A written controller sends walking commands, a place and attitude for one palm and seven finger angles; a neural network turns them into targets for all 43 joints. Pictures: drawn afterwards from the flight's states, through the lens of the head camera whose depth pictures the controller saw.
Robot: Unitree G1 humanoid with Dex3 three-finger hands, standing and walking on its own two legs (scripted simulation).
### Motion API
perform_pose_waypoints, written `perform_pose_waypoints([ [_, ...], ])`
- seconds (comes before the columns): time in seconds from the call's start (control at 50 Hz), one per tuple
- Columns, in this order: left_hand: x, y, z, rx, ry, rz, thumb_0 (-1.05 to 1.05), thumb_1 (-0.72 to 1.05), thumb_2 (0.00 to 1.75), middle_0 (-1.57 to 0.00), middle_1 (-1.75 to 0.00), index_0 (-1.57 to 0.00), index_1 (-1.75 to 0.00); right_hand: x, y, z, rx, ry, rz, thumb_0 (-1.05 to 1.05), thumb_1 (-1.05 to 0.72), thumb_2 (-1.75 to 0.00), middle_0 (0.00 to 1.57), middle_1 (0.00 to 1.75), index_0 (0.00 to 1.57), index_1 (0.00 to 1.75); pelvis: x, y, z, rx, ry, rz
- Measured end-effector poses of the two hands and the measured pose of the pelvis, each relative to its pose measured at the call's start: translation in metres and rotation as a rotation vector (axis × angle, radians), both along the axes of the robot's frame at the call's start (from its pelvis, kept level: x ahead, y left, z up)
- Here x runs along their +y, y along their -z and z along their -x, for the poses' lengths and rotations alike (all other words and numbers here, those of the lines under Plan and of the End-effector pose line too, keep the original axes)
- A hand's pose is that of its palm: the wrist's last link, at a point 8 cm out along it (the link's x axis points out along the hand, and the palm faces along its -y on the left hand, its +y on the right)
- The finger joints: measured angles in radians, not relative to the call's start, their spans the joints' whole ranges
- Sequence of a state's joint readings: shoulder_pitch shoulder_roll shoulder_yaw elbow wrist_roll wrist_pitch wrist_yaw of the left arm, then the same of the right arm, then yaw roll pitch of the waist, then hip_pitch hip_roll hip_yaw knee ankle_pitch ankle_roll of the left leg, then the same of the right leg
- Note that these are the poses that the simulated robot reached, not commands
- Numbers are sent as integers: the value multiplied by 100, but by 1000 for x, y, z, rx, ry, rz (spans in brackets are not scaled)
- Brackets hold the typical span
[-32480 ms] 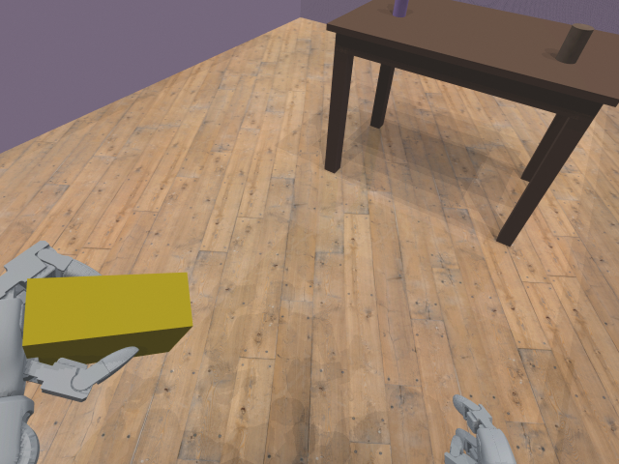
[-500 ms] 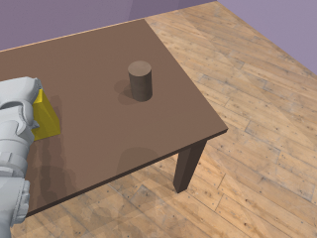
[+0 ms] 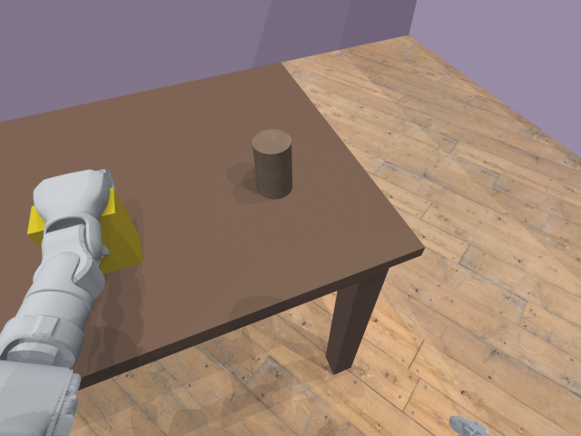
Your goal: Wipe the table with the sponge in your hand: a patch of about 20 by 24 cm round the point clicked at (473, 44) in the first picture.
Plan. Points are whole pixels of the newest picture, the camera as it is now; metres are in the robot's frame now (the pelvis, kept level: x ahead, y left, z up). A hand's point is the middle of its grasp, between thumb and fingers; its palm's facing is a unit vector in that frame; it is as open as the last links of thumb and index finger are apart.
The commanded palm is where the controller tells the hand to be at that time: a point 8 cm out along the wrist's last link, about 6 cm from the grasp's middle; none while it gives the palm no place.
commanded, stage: wipe back along the middle lane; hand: left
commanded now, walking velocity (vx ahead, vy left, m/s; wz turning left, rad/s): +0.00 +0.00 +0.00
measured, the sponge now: (97, 245) +0.38 +0.34 +0.02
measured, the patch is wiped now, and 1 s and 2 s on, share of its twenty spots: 0.35 0.60 0.70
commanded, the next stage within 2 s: slide across to the third lane in 0.98 s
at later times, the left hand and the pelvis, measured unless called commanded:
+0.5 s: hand (93, 247) +0.34 +0.30 +0.07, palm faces -0.01 +0.00 -1.00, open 9.8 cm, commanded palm +0.30 +0.28 +0.10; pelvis +0.00 +0.00 +0.00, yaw +0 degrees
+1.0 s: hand (93, 274) +0.30 +0.28 +0.07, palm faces +0.02 -0.02 -1.00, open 9.8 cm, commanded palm +0.26 +0.27 +0.10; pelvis +0.01 -0.01 +0.01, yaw +0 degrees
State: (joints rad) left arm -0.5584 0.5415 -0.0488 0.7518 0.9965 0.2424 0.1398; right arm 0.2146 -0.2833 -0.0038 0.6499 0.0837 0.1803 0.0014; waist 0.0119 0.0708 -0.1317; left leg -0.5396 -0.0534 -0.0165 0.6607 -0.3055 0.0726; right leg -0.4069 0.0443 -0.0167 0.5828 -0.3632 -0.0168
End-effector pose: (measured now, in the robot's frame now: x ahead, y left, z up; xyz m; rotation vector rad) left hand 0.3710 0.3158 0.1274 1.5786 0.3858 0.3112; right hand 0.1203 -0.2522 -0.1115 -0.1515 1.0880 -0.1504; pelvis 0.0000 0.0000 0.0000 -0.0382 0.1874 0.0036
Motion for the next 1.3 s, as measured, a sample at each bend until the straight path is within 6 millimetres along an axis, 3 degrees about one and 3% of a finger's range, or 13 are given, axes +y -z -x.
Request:
perform_pose_waypoints([
  [0.2,-9,-1,19,-28,2,10,-1,-45,111,-68,-144,-69,-148,7,-1,-11,-37,-12,-24,1,-91,-90,20,30,20,30,1,-1,-1,-24,0,-2],
  [0.7,-28,-1,65,-56,9,35,2,-45,110,-68,-144,-69,-148,11,-22,-64,-200,-72,-49,1,-91,-90,20,30,20,30,-6,-6,-8,-77,8,-14],
  [1.06,-41,-1,95,-70,-4,53,3,-44,109,-66,-145,-69,-147,16,-27,-83,-255,-103,-70,1,-91,-90,20,30,20,30,-10,-7,-9,-100,12,-21],
  [1.3,-50,-1,97,-49,-12,49,2,-45,109,-68,-143,-71,-145,19,-29,-87,-273,-124,-62,1,-91,-90,20,30,20,30,-12,-7,-3,-116,-5,-22],
])
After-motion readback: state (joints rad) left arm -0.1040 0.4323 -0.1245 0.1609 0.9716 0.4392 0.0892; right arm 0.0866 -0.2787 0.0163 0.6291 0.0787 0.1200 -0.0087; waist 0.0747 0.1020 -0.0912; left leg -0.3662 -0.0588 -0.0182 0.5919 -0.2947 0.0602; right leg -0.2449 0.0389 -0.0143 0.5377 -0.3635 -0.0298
